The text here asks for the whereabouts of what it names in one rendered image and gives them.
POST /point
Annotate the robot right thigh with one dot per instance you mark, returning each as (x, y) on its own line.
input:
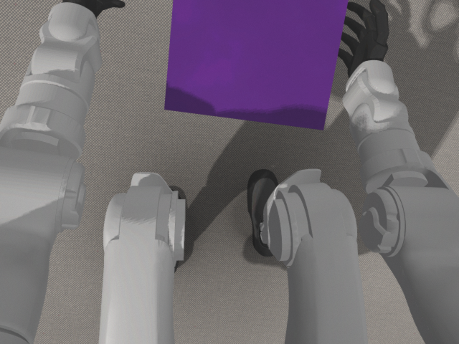
(326, 300)

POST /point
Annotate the left robot upper arm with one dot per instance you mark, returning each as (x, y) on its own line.
(41, 194)

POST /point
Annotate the robot right hand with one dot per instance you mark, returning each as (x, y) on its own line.
(373, 38)

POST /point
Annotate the robot left hand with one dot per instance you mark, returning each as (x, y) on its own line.
(97, 6)

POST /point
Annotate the robot left forearm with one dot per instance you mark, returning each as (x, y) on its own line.
(55, 95)

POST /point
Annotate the carton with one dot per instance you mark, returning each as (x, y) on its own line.
(268, 61)

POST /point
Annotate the robot right forearm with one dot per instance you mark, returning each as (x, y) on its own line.
(385, 142)

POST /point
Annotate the right robot foot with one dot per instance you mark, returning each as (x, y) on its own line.
(260, 186)

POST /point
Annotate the right robot upper arm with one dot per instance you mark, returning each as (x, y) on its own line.
(416, 231)

